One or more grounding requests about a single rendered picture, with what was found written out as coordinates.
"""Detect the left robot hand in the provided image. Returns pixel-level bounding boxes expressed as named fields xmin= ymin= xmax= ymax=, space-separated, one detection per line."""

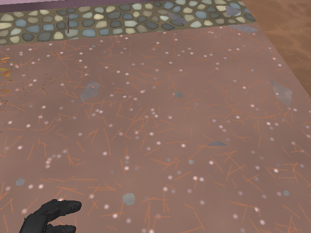
xmin=19 ymin=199 xmax=82 ymax=233

